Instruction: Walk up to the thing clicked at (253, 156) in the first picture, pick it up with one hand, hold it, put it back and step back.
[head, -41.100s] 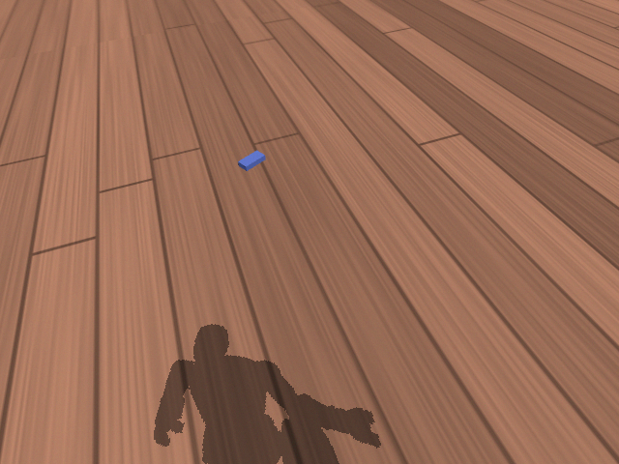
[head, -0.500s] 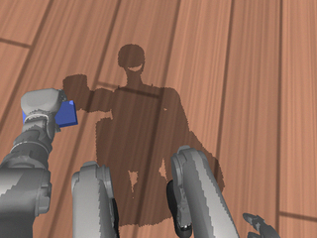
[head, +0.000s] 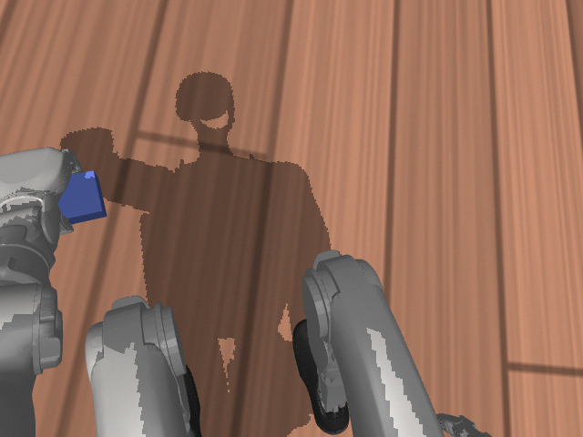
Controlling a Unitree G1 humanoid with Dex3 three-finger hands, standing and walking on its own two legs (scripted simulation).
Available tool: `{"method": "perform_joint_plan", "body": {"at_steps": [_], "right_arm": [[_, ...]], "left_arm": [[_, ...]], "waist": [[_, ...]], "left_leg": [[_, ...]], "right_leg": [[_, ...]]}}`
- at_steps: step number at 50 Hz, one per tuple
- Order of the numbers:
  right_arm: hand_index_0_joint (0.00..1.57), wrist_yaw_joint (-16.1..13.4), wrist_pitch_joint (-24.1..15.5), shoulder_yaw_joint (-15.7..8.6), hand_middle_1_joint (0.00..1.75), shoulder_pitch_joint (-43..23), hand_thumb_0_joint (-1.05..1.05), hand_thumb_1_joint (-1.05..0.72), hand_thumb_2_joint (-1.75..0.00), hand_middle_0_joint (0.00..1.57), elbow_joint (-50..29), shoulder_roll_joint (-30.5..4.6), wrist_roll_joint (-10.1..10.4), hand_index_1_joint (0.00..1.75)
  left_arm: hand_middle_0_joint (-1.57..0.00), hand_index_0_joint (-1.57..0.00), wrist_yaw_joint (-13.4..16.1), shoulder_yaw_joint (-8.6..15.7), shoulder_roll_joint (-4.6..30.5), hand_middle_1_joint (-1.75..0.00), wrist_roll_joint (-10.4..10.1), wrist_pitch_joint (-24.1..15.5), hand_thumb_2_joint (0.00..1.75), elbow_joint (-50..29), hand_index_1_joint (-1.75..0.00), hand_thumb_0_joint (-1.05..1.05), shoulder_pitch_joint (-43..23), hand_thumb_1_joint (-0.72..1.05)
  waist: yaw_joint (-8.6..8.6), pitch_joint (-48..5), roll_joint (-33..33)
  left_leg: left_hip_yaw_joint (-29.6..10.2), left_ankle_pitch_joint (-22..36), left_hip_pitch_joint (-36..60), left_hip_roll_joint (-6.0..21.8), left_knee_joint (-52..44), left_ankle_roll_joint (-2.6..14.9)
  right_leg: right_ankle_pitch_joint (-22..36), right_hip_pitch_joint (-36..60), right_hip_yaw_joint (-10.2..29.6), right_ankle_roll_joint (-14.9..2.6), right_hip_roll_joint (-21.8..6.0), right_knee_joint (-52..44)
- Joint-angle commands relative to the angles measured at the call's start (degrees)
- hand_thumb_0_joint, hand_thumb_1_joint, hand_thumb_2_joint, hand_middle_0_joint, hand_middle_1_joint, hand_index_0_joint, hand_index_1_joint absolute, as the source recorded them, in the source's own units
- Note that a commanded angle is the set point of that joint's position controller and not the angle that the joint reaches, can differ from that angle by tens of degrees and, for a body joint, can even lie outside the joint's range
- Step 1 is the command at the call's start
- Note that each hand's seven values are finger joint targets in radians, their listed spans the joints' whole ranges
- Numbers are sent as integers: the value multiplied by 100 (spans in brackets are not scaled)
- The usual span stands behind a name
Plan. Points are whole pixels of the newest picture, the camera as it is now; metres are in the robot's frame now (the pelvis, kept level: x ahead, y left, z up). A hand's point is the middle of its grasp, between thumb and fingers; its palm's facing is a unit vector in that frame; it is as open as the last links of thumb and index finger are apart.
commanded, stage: crouch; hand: left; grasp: from above
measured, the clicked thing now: (51, 203) +0.48 +0.27 -0.21
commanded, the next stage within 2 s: lower in 0.14 s
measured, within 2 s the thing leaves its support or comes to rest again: rests again in 1.36 s
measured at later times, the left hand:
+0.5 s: hand (60, 206) +0.48 +0.26 -0.22, palm faces -0.49 -0.07 -0.87, open 9.3 cm
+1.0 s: hand (77, 209) +0.49 +0.25 -0.27, palm faces -0.48 -0.09 -0.87, open 9.3 cm
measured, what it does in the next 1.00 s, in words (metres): stands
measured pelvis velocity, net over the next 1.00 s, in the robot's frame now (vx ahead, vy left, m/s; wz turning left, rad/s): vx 0.01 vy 0.00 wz -0.08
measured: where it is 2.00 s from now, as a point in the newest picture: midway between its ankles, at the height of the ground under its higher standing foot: (258, 417)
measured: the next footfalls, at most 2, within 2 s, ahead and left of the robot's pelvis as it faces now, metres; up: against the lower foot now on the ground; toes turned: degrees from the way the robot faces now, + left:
none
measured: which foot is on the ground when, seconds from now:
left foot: down 0.00-1.00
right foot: down 0.00-1.00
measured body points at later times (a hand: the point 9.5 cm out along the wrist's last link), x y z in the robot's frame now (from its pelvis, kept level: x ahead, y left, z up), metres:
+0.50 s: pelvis +0.00 +0.00 -0.03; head +0.26 +0.07 +0.34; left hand +0.50 +0.26 -0.17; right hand +0.03 -0.27 -0.12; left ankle +0.08 +0.13 -0.31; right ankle +0.10 -0.13 -0.31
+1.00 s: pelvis +0.01 +0.00 -0.04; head +0.29 +0.07 +0.30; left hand +0.51 +0.26 -0.22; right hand +0.02 -0.26 -0.12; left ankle +0.08 +0.13 -0.31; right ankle +0.10 -0.13 -0.31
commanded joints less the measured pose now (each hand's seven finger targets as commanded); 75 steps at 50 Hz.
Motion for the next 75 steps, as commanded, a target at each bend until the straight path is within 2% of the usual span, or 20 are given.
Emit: {"method": "perform_joint_plan", "body": {"at_steps": [1, 6, 7, 10, 14, 19, 30, 33, 41, 43, 44, 51, 55, 57, 60, 62, 70, 71, 73, 75], "right_arm": [[20, -65, -46, -355, 30, 1209, 0, -90, -90, 20, -71, -1442, -30, 30], [20, -40, -49, -304, 30, 1220, 0, -90, -90, 20, -45, -1493, -23, 30], [20, -38, -44, -288, 30, 1244, 0, -90, -90, 20, -53, -1494, -30, 30], [20, -8, -36, -276, 30, 1315, 0, -90, -90, 20, -44, -1533, -43, 30], [20, 1, -29, -237, 30, 1231, 0, -90, -90, 20, -37, -1525, -31, 30], [20, 18, -60, -129, 30, 1200, 0, -90, -90, 20, -38, -1554, -77, 30], [20, 110, -231, 29, 30, 1170, 0, -90, -90, 20, -134, -1717, -235, 30], [20, 150, -288, 63, 30, 1172, 0, -90, -90, 20, -149, -1724, -269, 30], [20, 276, -420, 202, 30, 1157, 0, -89, -89, 20, -117, -1841, -325, 30], [20, 281, -431, 224, 30, 1090, 0, -89, -89, 20, -125, -1839, -311, 30], [20, 311, -451, 258, 30, 1145, 0, -89, -89, 20, -114, -1850, -355, 30], [20, 410, -573, 407, 30, 1072, 0, -89, -89, 20, -135, -1983, -403, 30], [20, 444, -614, 451, 30, 1012, 0, -89, -89, 20, -191, -2021, -429, 30], [20, 479, -637, 471, 30, 990, 0, -89, -89, 20, -188, -2045, -446, 30], [20, 520, -672, 500, 30, 877, 0, -89, -90, 20, -177, -2063, -461, 30], [20, 524, -681, 547, 30, 934, 0, -89, -89, 20, -200, -2128, -460, 30], [20, 645, -887, 639, 30, 865, 0, -90, -90, 20, -189, -2207, -514, 30], [20, 639, -894, 653, 30, 847, 0, -90, -90, 20, -209, -2245, -512, 30], [20, 660, -904, 681, 30, 824, 0, -90, -90, 20, -243, -2226, -514, 30], [20, 706, -938, 704, 30, 820, 0, -90, -90, 20, -210, -2236, -537, 30]], "left_arm": [[-113, -114, 359, 151, 1568, -48, -40, -14, 58, -899, -47, 0, -2219, 78], [-114, -115, 357, 59, 1485, -49, -26, 0, 63, -763, -49, 0, -2247, 79], [-114, -115, 376, 176, 1704, -49, -36, -32, 61, -1068, -48, 0, -2492, 79], [-115, -115, 354, 185, 1730, -49, -32, -34, 63, -1029, -49, 0, -2398, 79], [-114, -114, 335, 120, 1707, -50, -53, -26, 61, -779, -49, 0, -2247, 77], [-111, -112, 389, 36, 1612, -50, -26, -109, 59, -335, -49, 0, -2292, 75], [-116, -117, 720, 228, 2004, -52, 169, -227, 59, -252, -50, 0, -2372, 82], [-116, -118, 822, 277, 2115, -52, 193, -214, 60, -328, -51, 0, -2250, 83], [-108, -111, 991, 283, 2209, -48, 97, -158, 54, 55, -46, 0, -2154, 74], [-108, -110, 1034, 330, 2334, -46, 58, -174, 53, 18, -44, 0, -2105, 73], [-109, -111, 1029, 287, 2238, -46, 71, -171, 52, 110, -44, 0, -2166, 75], [-114, -116, 1116, 241, 2365, -44, 89, -226, 51, 369, -42, 0, -2205, 80], [-115, -118, 1261, 397, 2672, -44, 96, -271, 50, 164, -41, 0, -2101, 82], [-117, -119, 1288, 263, 2441, -42, 159, -214, 48, 473, -40, 0, -2110, 85], [-117, -119, 1340, 159, 2372, -41, 138, -204, 48, 561, -39, 0, -2213, 84], [-115, -117, 1410, 271, 2578, -41, 123, -206, 47, 484, -39, 0, -2209, 83], [-117, -120, 1407, 106, 2541, -40, 104, -241, 43, 660, -37, 0, -2273, 85], [-117, -120, 1447, 201, 2783, -40, 90, -275, 44, 416, -37, 0, -2360, 85], [-116, -119, 1482, 197, 2743, -41, 88, -252, 42, 568, -38, 0, -2114, 84], [-116, -119, 1481, 81, 2590, -41, 86, -235, 42, 764, -38, 0, -2219, 85]], "waist": [[-11, -4022, 1835], [-83, -4019, 1844], [-75, -4172, 1938], [-92, -4280, 1837], [-80, -4058, 1759], [-246, -3731, 1698], [-371, -3500, 2070], [-348, -3762, 2280], [-484, -3496, 2113], [-397, -3569, 2242], [-557, -3483, 2043], [-686, -3214, 2082], [-533, -3407, 2337], [-707, -3199, 2391], [-762, -3099, 2492], [-723, -3210, 2404], [-889, -2824, 2396], [-805, -3085, 2511], [-777, -3107, 2507], [-927, -2804, 2391]], "left_leg": [[571, 820, 2902, -62, -1332, 220], [527, 968, 2852, -43, -1209, 213], [547, 1040, 2771, -51, -1167, 232], [540, 1160, 2736, -40, -1060, 246], [533, 1127, 2587, -27, -972, 258], [449, 984, 2375, -25, -863, 258], [393, 993, 2489, -6, -663, 226], [370, 1120, 2631, 14, -614, 199], [294, 1195, 2462, 46, -482, 215], [283, 1277, 2420, 69, -471, 216], [274, 1250, 2372, 66, -407, 236], [181, 1279, 2364, 100, -332, 218], [158, 1301, 2491, 110, -460, 190], [120, 1344, 2646, 118, -432, 146], [72, 1258, 2696, 137, -419, 145], [60, 1382, 2633, 130, -407, 154], [3, 1178, 2649, 161, -377, 139], [-32, 1317, 2771, 179, -395, 121], [-15, 1433, 2753, 183, -380, 126], [-15, 1252, 2532, 182, -322, 153]], "right_leg": [[1023, 2010, -563, -421, 174, -1259], [1198, 1932, -608, -417, 199, -1121], [1286, 2078, -599, -397, 202, -1115], [1429, 2229, -601, -368, 200, -1079], [1437, 2171, -605, -360, 233, -1052], [1302, 1963, -703, -374, 249, -917], [1335, 1755, -814, -371, 248, -720], [1452, 1924, -826, -378, 272, -638], [1579, 1967, -909, -349, 310, -600], [1670, 2055, -872, -350, 337, -590], [1674, 2100, -913, -322, 329, -605], [1698, 2073, -1013, -329, 364, -552], [1701, 2275, -1013, -340, 411, -588], [1706, 1982, -1106, -367, 382, -475], [1679, 1872, -1127, -373, 417, -485], [1795, 2046, -1144, -349, 405, -497], [1615, 1970, -1197, -336, 433, -492], [1723, 2113, -1205, -337, 448, -504], [1857, 2240, -1185, -336, 466, -502], [1749, 2129, -1195, -321, 473, -515]]}}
